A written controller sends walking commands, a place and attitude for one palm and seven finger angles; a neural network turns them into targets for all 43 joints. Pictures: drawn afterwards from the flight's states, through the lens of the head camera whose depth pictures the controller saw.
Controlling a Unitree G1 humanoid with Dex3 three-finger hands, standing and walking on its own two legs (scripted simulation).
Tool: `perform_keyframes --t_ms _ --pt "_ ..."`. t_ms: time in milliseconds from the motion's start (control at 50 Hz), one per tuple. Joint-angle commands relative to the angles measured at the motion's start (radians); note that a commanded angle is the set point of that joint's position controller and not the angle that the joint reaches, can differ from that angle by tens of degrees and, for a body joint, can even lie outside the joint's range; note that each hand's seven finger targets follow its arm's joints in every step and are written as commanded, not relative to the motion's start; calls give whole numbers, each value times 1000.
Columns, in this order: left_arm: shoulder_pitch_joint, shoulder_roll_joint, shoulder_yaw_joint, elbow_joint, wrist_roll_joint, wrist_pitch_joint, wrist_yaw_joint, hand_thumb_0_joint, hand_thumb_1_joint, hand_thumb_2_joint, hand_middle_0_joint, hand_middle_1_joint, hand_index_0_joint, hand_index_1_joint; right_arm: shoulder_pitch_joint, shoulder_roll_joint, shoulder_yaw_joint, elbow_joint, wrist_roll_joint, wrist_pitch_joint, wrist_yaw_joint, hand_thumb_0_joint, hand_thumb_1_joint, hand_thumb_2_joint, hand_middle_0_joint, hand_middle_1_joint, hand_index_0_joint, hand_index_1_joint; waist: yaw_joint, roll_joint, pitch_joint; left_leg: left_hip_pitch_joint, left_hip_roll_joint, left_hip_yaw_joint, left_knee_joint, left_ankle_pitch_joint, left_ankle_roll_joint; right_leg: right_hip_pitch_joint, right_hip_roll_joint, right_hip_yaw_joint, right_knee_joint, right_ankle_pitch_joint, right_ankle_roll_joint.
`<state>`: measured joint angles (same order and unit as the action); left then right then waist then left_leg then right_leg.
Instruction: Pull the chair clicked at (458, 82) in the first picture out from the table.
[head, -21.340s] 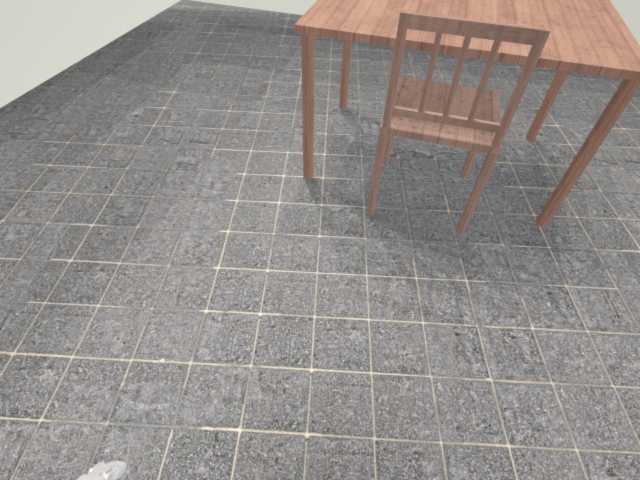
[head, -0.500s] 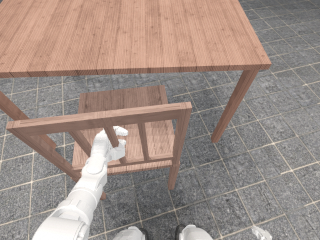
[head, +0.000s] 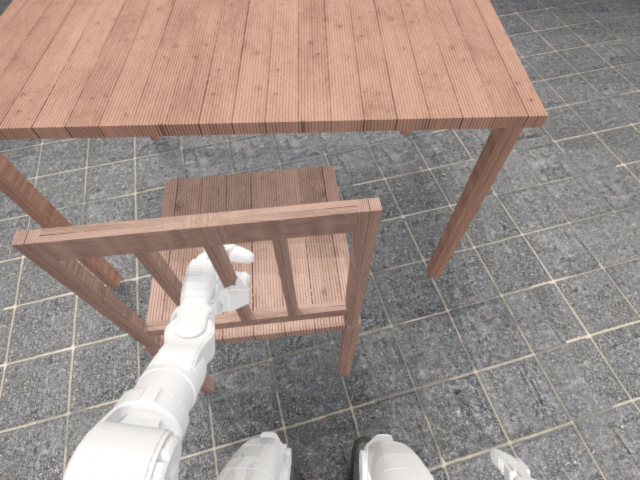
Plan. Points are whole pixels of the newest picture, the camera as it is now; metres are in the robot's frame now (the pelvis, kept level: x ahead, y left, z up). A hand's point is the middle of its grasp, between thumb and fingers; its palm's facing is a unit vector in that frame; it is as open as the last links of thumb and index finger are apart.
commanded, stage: step backward, pulling the chair out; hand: left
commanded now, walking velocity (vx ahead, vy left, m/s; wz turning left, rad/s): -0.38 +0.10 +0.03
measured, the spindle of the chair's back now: (231, 284) +0.39 +0.14 -0.08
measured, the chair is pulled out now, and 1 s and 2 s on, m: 0.18 0.28 0.47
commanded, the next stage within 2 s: none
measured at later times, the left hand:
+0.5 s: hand (229, 313) +0.33 +0.13 -0.05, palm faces -0.07 -0.98 -0.18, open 5.2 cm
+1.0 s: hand (214, 358) +0.27 +0.14 -0.05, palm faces -0.07 -0.98 -0.17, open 5.1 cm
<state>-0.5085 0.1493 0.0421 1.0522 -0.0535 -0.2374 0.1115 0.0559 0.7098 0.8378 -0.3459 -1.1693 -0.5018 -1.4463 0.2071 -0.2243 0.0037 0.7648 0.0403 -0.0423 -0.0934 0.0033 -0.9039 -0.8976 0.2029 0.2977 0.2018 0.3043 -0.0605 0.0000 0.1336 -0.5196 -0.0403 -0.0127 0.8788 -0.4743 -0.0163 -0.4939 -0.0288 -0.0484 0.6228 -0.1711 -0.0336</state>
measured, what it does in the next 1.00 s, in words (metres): walks backwards: left foot, then right foot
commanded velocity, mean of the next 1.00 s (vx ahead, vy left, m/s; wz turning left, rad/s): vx -0.38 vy -0.09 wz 0.02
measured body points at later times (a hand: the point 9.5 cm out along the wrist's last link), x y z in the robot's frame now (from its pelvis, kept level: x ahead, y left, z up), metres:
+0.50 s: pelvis -0.04 +0.03 +0.00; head +0.05 +0.02 +0.44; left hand +0.33 +0.19 -0.04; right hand +0.06 -0.20 -0.14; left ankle -0.06 +0.19 -0.72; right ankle +0.08 -0.10 -0.72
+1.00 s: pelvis -0.10 +0.05 +0.00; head -0.02 +0.05 +0.45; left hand +0.27 +0.20 -0.04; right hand -0.01 -0.23 -0.12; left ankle -0.07 +0.18 -0.72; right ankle +0.00 -0.09 -0.72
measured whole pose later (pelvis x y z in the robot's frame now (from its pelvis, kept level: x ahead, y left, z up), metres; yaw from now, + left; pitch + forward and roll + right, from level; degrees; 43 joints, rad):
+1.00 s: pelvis -0.10 +0.05 +0.00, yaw +0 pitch +2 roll +0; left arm -0.49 0.16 0.00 0.97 -0.02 -0.21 0.10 0.05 0.72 0.81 -0.31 -1.24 -0.50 -1.45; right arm 0.20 -0.25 -0.02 0.71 0.01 0.01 -0.11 0.00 -0.91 -0.90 0.20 0.30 0.20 0.30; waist -0.08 -0.01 0.15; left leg -0.39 0.03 0.00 0.61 -0.26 -0.02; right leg -0.49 -0.04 -0.02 0.58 -0.20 0.02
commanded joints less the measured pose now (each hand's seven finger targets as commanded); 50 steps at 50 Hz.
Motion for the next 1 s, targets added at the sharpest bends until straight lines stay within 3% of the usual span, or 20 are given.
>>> perform_keyframes --t_ms 0,80,160,200,260,300,380,460,520,560,600,640,680,700,740,780,820,880,940,980 --pt "-294 192 14 -205 36 -22 11 0 900 900 -500 -1450 -500 -1450 32 -142 -41 -86 -4 -38 -8 0 -900 -900 200 300 200 300 29 -117 -464 90 55 -84 54 -64 -23 363 -350 269 -206 385 -122" --pt "-248 145 -21 -220 32 19 4 0 900 900 -500 -1450 -500 -1450 53 -145 -38 -82 -7 -19 -26 0 -900 -900 200 300 200 300 25 -129 -483 175 74 -8 -308 77 -32 442 -283 174 -157 530 -54" --pt "-266 71 -84 -308 27 23 -16 0 900 900 -500 -1450 -500 -1450 62 -179 -80 -134 -2 22 -35 0 -900 -900 200 300 200 300 19 -53 -519 335 232 -19 -455 575 18 375 -92 58 -64 379 53" --pt "-336 49 -107 -392 50 -3 -24 0 900 900 -500 -1450 -500 -1450 21 -152 -70 -173 -31 39 -30 0 -900 -900 200 300 200 300 -4 164 -483 305 258 -32 -429 740 21 336 -83 20 50 400 51" --pt "-283 54 -81 -392 56 -18 -25 0 900 900 -500 -1450 -500 -1450 26 -143 -79 -188 -34 49 -13 0 -900 -900 200 300 200 300 11 177 -456 294 307 -65 -412 787 45 297 -41 18 88 123 35" --pt "-306 55 -79 -369 66 -36 -22 0 900 900 -500 -1450 -500 -1450 38 -140 -80 -173 -37 40 -6 0 -900 -900 200 300 200 300 6 138 -404 293 311 -58 -363 826 43 292 -42 27 36 184 23" --pt "-327 112 -42 -283 75 -58 -18 0 900 900 -500 -1450 -500 -1450 89 -139 -91 -121 -31 41 -13 0 -900 -900 200 300 200 300 -19 -1 -462 254 218 11 -260 608 -26 349 -128 83 -35 569 -11" --pt "-259 176 0 -187 66 -48 -15 0 900 900 -500 -1450 -500 -1450 71 -120 -73 -88 -14 23 -25 0 -900 -900 200 300 200 300 17 -171 -486 158 86 11 -116 -62 -33 353 -274 206 -217 391 -64" --pt "-265 139 -14 -202 69 -41 -11 0 900 900 -500 -1450 -500 -1450 52 -122 -53 -88 -19 10 -29 0 -900 -900 200 300 200 300 10 -179 -486 193 94 -7 -232 1 -18 328 -239 144 -217 225 -32" --pt "-233 131 -22 -243 54 -39 -9 0 900 900 -500 -1450 -500 -1450 32 -148 -52 -109 -25 13 -36 0 -900 -900 200 300 200 300 14 14 -460 203 166 -58 -498 171 19 291 -123 58 -114 72 37" --pt "-247 98 -41 -310 58 -51 -15 0 900 900 -500 -1450 -500 -1450 -14 -146 -62 -161 -42 21 -27 0 -900 -900 200 300 200 300 33 239 -364 39 324 -171 -544 344 97 320 -22 16 134 -66 54" --pt "-292 114 -22 -328 52 -51 -13 0 900 900 -500 -1450 -500 -1450 8 -138 -70 -150 -36 21 -24 0 -900 -900 200 300 200 300 27 123 -353 119 351 -181 -439 613 117 305 -15 36 103 -16 41" --pt "-332 90 -42 -292 68 -62 -15 0 900 900 -500 -1450 -500 -1450 54 -137 -84 -125 -39 14 -11 0 -900 -900 200 300 200 300 5 67 -387 213 294 -123 -332 708 62 325 -49 69 -37 234 24" --pt "-341 96 -50 -276 78 -71 -15 0 900 900 -500 -1450 -500 -1450 75 -135 -85 -112 -39 12 -7 0 -900 -900 200 300 200 300 -5 79 -397 223 257 -82 -311 662 28 334 -82 93 -74 365 14" --pt "-330 167 -13 -261 70 -78 -8 0 900 900 -500 -1450 -500 -1450 103 -144 -97 -92 -26 17 -20 0 -900 -900 200 300 200 300 -18 -44 -513 253 179 -10 -233 516 -21 397 -164 148 -105 580 -17" --pt "-286 168 -15 -231 64 -74 -12 0 900 900 -500 -1450 -500 -1450 67 -126 -83 -104 -18 17 -22 0 -900 -900 200 300 200 300 6 -101 -505 199 95 5 -138 51 -30 364 -256 216 -218 424 -50" --pt "-256 172 -5 -205 64 -56 -7 0 900 900 -500 -1450 -500 -1450 42 -128 -71 -104 -15 10 -27 0 -900 -900 200 300 200 300 21 -153 -475 176 82 -25 -103 -15 -22 324 -278 216 -265 240 -63" --pt "-221 139 -24 -235 48 -39 -5 0 900 900 -500 -1450 -500 -1450 46 -140 -55 -111 -20 11 -34 0 -900 -900 200 300 200 300 3 -107 -473 247 118 -30 -370 157 -2 314 -180 108 -194 186 -1" --pt "-234 124 -40 -329 44 -56 -12 0 900 900 -500 -1450 -500 -1450 -8 -161 -69 -169 -32 25 -27 0 -900 -900 200 300 200 300 29 233 -380 94 330 -215 -564 346 113 311 -2 35 76 -116 51" --pt "-276 105 -44 -335 46 -50 -18 0 900 900 -500 -1450 -500 -1450 9 -138 -69 -158 -39 27 -18 0 -900 -900 200 300 200 300 26 205 -375 159 373 -223 -469 615 147 286 1 53 106 -143 41"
